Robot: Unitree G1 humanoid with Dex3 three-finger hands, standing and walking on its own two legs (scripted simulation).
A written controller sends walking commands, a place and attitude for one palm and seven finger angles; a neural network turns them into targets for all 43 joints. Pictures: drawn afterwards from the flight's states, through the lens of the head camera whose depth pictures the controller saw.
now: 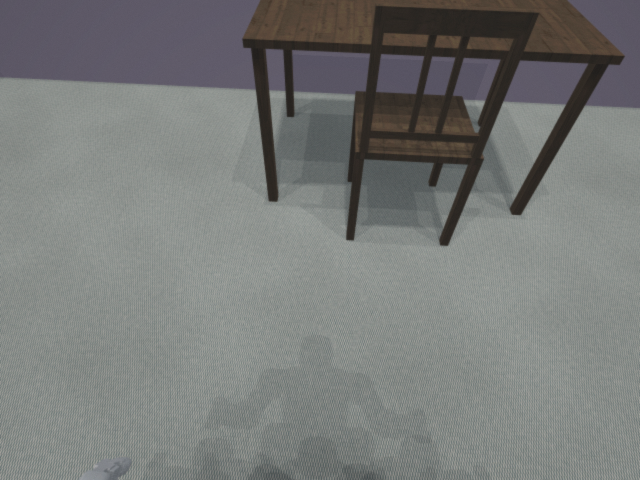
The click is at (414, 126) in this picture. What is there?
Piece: chair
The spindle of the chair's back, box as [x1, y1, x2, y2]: [408, 35, 436, 131]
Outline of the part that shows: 436,35 429,35 408,128 409,131 414,131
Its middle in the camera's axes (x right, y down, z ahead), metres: +0.29 -0.44 +1.13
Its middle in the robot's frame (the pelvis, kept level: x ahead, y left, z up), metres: +1.15 -0.24 -0.08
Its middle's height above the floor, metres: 0.69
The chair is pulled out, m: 0.00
